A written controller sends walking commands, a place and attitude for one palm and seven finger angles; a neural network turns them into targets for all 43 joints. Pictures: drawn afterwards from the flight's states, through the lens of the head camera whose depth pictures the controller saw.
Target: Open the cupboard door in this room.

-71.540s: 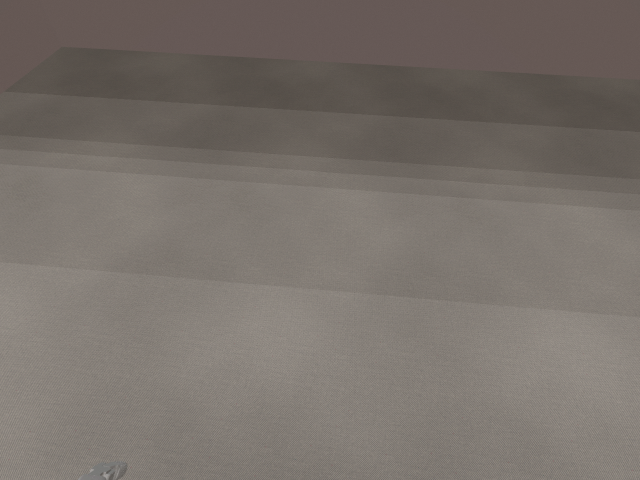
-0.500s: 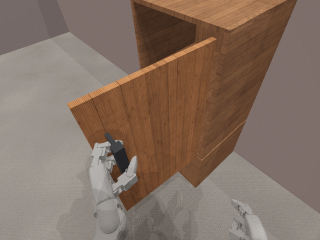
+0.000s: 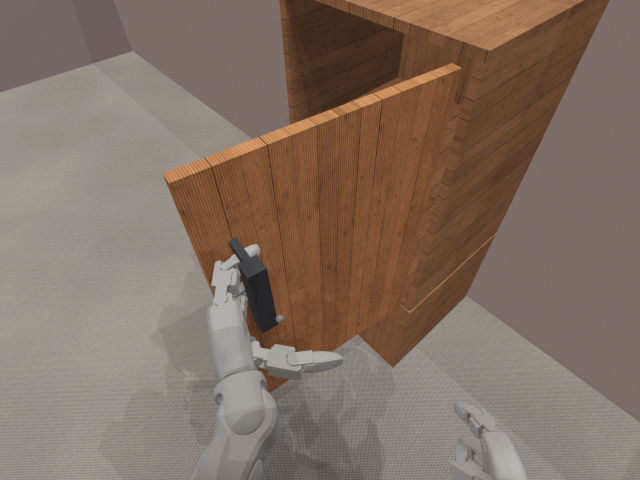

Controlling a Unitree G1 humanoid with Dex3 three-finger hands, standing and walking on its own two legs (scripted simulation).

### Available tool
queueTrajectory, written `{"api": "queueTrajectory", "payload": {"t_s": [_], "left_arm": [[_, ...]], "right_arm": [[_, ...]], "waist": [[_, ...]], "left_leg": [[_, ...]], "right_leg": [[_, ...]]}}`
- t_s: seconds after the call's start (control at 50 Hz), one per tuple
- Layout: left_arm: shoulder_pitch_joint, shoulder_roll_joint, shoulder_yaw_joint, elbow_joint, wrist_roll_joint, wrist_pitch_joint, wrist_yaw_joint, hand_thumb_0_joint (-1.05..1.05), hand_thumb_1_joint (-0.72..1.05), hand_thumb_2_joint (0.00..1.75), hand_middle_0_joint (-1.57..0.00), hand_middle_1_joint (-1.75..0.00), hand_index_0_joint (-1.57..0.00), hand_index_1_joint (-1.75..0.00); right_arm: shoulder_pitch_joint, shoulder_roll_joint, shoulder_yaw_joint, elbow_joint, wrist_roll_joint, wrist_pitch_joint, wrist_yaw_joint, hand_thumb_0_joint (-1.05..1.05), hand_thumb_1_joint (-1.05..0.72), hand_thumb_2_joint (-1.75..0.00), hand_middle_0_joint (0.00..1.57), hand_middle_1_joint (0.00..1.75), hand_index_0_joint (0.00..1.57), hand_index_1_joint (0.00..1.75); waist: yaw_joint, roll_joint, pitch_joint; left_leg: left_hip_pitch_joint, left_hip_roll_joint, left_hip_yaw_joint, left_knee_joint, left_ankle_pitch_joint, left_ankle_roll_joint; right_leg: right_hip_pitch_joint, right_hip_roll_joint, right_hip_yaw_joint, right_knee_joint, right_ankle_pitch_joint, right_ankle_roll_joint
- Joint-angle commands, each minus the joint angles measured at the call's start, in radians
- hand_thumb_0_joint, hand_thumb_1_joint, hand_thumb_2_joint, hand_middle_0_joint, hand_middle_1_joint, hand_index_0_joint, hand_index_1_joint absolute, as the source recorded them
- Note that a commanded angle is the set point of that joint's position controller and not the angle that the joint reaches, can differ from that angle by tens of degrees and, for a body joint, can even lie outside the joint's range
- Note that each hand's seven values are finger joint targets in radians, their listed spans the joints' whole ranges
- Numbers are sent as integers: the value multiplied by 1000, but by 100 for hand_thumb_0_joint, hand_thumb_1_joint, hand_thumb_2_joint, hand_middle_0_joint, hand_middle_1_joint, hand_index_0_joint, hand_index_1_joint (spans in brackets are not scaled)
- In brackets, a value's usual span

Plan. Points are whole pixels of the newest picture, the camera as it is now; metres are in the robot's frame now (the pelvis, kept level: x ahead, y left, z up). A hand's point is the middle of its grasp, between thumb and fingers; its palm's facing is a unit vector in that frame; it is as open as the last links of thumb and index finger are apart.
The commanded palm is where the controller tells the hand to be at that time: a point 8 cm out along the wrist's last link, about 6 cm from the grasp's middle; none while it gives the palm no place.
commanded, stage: open thumb and fingers to let go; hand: left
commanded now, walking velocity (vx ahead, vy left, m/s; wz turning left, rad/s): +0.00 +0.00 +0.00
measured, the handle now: (251, 285) +0.34 +0.11 +0.07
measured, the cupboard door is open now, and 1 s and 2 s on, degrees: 83 86 86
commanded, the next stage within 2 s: slide the hand sideways off the handle in 0.06 s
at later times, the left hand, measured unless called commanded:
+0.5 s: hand (280, 351) +0.25 +0.06 +0.08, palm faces -0.08 -1.00 +0.03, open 16.3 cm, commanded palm +0.22 +0.11 +0.07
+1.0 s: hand (241, 384) +0.21 +0.10 +0.07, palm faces -0.01 -1.00 -0.02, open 16.2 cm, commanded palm +0.18 +0.16 +0.07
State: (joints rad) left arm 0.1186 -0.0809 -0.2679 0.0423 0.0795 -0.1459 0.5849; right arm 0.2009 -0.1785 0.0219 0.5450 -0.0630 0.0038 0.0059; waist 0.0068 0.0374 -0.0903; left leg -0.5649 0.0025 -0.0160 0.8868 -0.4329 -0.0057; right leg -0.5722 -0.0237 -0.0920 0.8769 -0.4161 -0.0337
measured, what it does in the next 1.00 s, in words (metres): stands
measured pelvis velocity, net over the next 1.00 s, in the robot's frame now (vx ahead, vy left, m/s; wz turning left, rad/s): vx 0.02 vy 0.00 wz -0.01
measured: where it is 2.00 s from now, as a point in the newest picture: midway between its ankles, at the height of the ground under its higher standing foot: outside the picture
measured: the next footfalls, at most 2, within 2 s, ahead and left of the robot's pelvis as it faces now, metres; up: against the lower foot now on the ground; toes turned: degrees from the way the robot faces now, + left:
none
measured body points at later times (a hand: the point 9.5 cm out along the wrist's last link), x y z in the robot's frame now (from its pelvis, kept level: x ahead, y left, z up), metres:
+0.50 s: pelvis +0.00 +0.02 +0.00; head +0.03 +0.00 +0.45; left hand +0.25 +0.12 +0.08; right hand +0.18 -0.20 -0.08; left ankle +0.01 +0.12 -0.69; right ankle +0.02 -0.10 -0.69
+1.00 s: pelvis +0.02 +0.00 -0.01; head +0.06 -0.01 +0.43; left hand +0.21 +0.16 +0.07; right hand +0.20 -0.22 -0.09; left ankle +0.01 +0.12 -0.69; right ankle +0.02 -0.10 -0.69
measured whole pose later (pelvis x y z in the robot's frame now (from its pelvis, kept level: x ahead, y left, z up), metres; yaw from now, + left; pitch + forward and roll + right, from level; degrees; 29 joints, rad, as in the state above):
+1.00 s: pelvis +0.02 +0.00 -0.01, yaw -1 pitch +9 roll +0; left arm 0.59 0.11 -0.16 -0.35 -0.07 -0.25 0.02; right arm 0.28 -0.22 0.02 0.39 -0.01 -0.08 -0.01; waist 0.01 0.04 -0.10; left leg -0.64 0.01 0.00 0.98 -0.51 0.00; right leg -0.65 -0.02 -0.08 0.97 -0.48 -0.03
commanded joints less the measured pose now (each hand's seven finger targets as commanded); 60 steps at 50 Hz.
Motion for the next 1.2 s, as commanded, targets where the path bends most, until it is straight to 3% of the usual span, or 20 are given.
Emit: {"api": "queueTrajectory", "payload": {"t_s": [0.0,0.08,0.14,0.16,0.18,0.2,0.24,0.26,0.28,0.32,0.36,0.4,0.44,0.54,0.64,0.72,0.94,1.08,1.14,1.18], "left_arm": [[-213,-150,-30,-203,24,-37,15,0,-50,30,-16,-35,-16,-35],[-195,-172,-37,-205,21,-22,18,0,-50,30,-15,-30,-15,-30],[-217,-164,-37,-198,20,-20,16,0,-50,30,-15,-30,-15,-30],[-204,-60,-241,-210,126,-62,-186,0,-50,30,-15,-30,-15,-30],[-235,5,-163,-268,85,-107,-297,0,-50,30,-15,-30,-15,-30],[-240,39,-157,-306,65,-135,-381,0,-50,30,-15,-30,-15,-30],[-226,50,-168,-328,2,-158,-527,0,-50,30,-15,-30,-15,-30],[-191,49,-137,-340,-46,-157,-563,0,-50,30,-15,-30,-15,-30],[-164,20,-138,-336,-82,-146,-579,0,-50,30,-15,-30,-15,-30],[-133,10,-96,-343,-131,-122,-560,0,-50,30,-15,-30,-15,-30],[-88,25,-53,-342,-137,-105,-515,0,-50,30,-15,-30,-15,-30],[-32,48,-29,-370,-113,-101,-476,0,-50,30,-15,-30,-15,-30],[-2,82,-13,-401,-81,-102,-447,0,-50,30,-15,-30,-15,-30],[84,91,-13,-432,-52,-104,-436,0,-50,30,-15,-30,-15,-30],[197,129,39,-496,-75,-105,-458,0,-50,30,-15,-30,-15,-30],[259,152,71,-548,-102,-120,-480,0,-50,30,-15,-30,-15,-30],[477,217,143,-643,-162,-194,-578,0,-50,30,-15,-30,-15,-30],[528,269,220,-628,-206,-210,-644,0,-50,30,-15,-30,-15,-30],[528,282,239,-649,-226,-213,-668,0,-50,30,-15,-30,-15,-30],[560,296,276,-633,-245,-213,-680,0,-50,30,-15,-30,-15,-30]], "right_arm": [[-130,-93,-35,-167,6,-47,-7,0,-90,-90,20,30,20,30],[-130,-89,-38,-167,8,-43,-2,0,-90,-90,20,30,20,30],[-135,-91,-36,-162,12,-39,-2,0,-90,-90,20,30,20,30],[-42,-131,-37,-131,15,-40,4,0,-90,-90,20,30,20,30],[-34,-123,-46,-166,24,-45,-3,0,-90,-90,20,30,20,30],[-38,-127,-43,-180,28,-53,-10,0,-90,-90,20,30,20,30],[-27,-130,-37,-199,47,-77,-20,0,-90,-90,20,30,20,30],[-32,-122,-33,-217,57,-89,-24,0,-90,-90,20,30,20,30],[-36,-120,-27,-229,66,-100,-28,0,-90,-90,20,30,20,30],[-42,-122,-22,-244,75,-120,-32,0,-90,-90,20,30,20,30],[-48,-126,-21,-250,73,-130,-30,0,-90,-90,20,30,20,30],[-41,-127,-23,-261,66,-132,-25,0,-90,-90,20,30,20,30],[-34,-126,-24,-264,60,-129,-17,0,-90,-90,20,30,20,30],[-25,-125,-24,-291,53,-116,-7,0,-90,-90,20,30,20,30],[-15,-122,-24,-308,54,-107,-10,0,-90,-90,20,30,20,30],[-4,-123,-23,-313,56,-111,-13,0,-90,-90,20,30,20,30],[26,-133,-43,-326,63,-140,-25,0,-90,-90,20,30,20,30],[30,-137,-55,-320,73,-149,-43,0,-90,-90,20,30,20,30],[25,-136,-56,-322,79,-150,-49,0,-90,-90,20,30,20,30],[20,-133,-59,-320,81,-148,-54,0,-90,-90,20,30,20,30]], "waist": [[-1,-91,-182],[4,-84,-195],[-5,-88,-168],[-91,-138,-108],[-62,-100,-167],[-51,-64,-213],[-63,-41,-214],[-47,-26,-211],[-49,-35,-184],[-39,-62,-147],[-28,-103,-128],[-11,-114,-147],[-3,-75,-165],[3,-78,-147],[15,-78,-162],[2,-77,-148],[-1,-70,-171],[-5,-103,-156],[-4,-69,-164],[3,-100,-165]], "left_leg": [[62,-16,-13,-129,151,17],[74,-11,-13,-129,176,13],[67,-10,-19,-130,160,13],[86,-5,-15,-110,183,32],[79,-9,-12,-106,195,37],[93,-13,-11,-102,193,39],[109,-13,-16,-102,188,40],[104,-14,-19,-108,172,36],[101,-13,-27,-117,143,33],[79,-13,-40,-133,88,26],[62,-14,-43,-141,67,24],[60,-14,-37,-141,92,23],[62,-16,-30,-129,129,22],[34,-12,-23,-118,133,21],[23,-15,-4,-104,167,23],[9,-16,0,-86,179,24],[-39,-24,5,-20,225,28],[-96,-28,3,14,171,27],[-100,-30,6,23,169,28],[-114,-29,5,26,154,26]], "right_leg": [[89,19,21,-155,104,-6],[96,23,12,-144,128,-9],[81,24,13,-151,107,-10],[34,13,51,-141,196,-4],[65,9,49,-127,236,-8],[86,7,57,-116,244,-9],[83,7,58,-111,242,-10],[80,12,50,-110,216,-10],[66,17,39,-117,176,-7],[47,21,23,-128,102,-2],[43,22,19,-132,68,1],[59,21,18,-119,86,0],[65,20,23,-102,121,-5],[59,22,23,-84,130,-7],[96,24,34,-80,188,-5],[88,25,36,-73,222,1],[85,26,53,-36,307,10],[65,18,84,-47,249,21],[68,18,92,-48,231,18],[73,14,99,-56,220,25]]}}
